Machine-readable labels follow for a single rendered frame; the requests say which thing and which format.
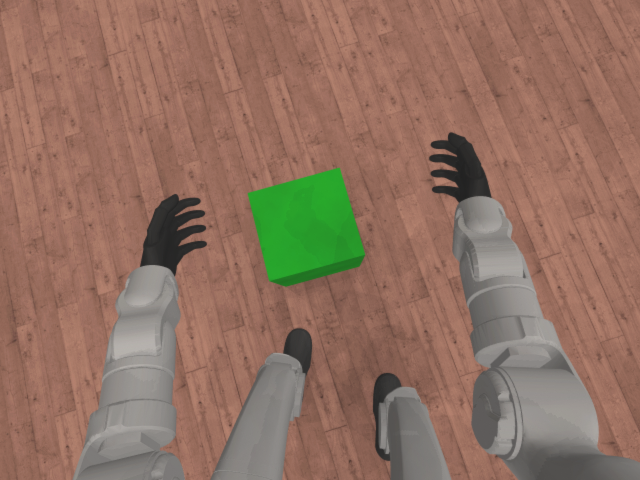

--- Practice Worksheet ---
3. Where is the robot right shin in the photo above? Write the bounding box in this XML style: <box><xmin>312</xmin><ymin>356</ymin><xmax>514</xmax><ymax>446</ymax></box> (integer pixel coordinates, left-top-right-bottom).
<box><xmin>383</xmin><ymin>387</ymin><xmax>429</xmax><ymax>450</ymax></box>

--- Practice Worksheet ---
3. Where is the robot right hand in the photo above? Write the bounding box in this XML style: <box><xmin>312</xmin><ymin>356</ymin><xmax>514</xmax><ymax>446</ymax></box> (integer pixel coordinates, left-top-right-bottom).
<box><xmin>429</xmin><ymin>132</ymin><xmax>492</xmax><ymax>203</ymax></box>

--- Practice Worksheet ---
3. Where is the carton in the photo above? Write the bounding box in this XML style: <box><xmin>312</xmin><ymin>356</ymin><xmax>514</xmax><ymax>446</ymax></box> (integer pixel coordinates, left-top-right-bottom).
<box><xmin>248</xmin><ymin>168</ymin><xmax>365</xmax><ymax>287</ymax></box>

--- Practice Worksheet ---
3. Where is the robot left upper arm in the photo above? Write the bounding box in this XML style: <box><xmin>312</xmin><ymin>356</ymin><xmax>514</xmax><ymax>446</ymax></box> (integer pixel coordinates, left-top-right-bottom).
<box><xmin>76</xmin><ymin>450</ymin><xmax>185</xmax><ymax>480</ymax></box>

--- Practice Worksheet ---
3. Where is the robot left hand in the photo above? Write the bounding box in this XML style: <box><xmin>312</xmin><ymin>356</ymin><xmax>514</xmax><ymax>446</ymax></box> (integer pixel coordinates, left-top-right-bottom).
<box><xmin>140</xmin><ymin>194</ymin><xmax>207</xmax><ymax>276</ymax></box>

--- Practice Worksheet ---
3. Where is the robot right upper arm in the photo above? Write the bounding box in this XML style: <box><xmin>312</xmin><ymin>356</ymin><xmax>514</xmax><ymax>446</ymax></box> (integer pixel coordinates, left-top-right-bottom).
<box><xmin>471</xmin><ymin>366</ymin><xmax>640</xmax><ymax>480</ymax></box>

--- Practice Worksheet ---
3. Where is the left robot forearm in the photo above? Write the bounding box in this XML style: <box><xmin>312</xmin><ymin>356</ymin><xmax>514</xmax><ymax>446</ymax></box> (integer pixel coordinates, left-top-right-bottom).
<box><xmin>72</xmin><ymin>265</ymin><xmax>181</xmax><ymax>480</ymax></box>

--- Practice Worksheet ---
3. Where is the left robot thigh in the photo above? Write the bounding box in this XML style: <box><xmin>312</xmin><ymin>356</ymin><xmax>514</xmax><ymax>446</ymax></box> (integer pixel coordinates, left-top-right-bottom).
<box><xmin>210</xmin><ymin>362</ymin><xmax>306</xmax><ymax>480</ymax></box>

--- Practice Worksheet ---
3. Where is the right robot forearm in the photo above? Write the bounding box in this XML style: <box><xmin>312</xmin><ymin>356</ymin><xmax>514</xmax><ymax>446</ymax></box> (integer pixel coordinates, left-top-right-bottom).
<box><xmin>452</xmin><ymin>196</ymin><xmax>599</xmax><ymax>444</ymax></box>

